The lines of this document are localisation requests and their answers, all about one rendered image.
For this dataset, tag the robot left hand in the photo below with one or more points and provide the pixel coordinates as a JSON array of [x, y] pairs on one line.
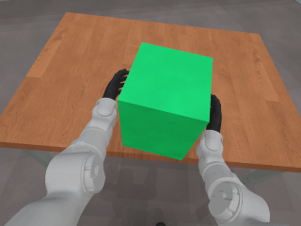
[[113, 88]]

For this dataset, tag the robot left forearm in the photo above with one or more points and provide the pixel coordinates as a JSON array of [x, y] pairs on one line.
[[97, 134]]

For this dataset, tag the right robot upper arm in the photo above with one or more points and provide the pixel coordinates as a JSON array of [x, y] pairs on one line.
[[233, 205]]

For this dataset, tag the carton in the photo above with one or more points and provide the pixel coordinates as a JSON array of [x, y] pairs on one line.
[[165, 102]]

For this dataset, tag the table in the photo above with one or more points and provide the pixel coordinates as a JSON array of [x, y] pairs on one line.
[[260, 125]]

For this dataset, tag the left robot upper arm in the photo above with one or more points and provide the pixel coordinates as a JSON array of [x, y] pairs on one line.
[[71, 181]]

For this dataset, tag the robot right hand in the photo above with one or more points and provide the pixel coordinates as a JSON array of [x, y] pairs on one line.
[[215, 119]]

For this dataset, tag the robot right forearm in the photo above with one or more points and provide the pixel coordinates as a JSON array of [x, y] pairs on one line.
[[211, 164]]

